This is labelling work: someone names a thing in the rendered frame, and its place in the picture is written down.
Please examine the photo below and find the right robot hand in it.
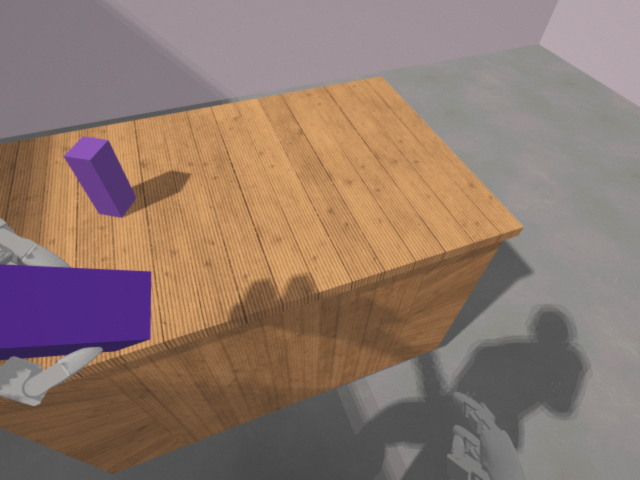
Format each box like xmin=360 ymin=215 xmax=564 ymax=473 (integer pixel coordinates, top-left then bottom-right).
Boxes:
xmin=447 ymin=392 xmax=525 ymax=480

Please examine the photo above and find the sponge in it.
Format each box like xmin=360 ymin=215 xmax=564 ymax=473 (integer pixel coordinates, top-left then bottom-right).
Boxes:
xmin=0 ymin=264 xmax=151 ymax=360

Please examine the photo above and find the table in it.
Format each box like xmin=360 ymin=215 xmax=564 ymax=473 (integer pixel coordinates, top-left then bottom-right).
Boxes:
xmin=0 ymin=76 xmax=524 ymax=474

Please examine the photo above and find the left robot hand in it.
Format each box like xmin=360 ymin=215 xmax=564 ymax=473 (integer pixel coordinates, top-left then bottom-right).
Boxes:
xmin=0 ymin=218 xmax=103 ymax=406

